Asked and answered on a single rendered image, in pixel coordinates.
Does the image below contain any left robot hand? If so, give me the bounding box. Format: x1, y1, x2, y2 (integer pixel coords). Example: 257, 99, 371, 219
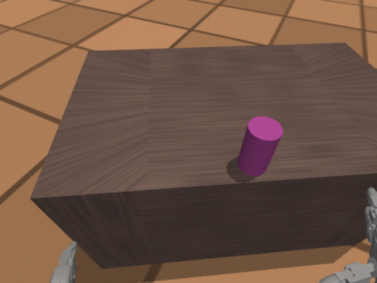
50, 241, 77, 283

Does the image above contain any can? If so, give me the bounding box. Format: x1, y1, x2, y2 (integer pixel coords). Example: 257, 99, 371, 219
237, 116, 283, 176

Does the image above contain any right robot hand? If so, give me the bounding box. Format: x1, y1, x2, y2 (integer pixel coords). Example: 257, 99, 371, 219
319, 187, 377, 283

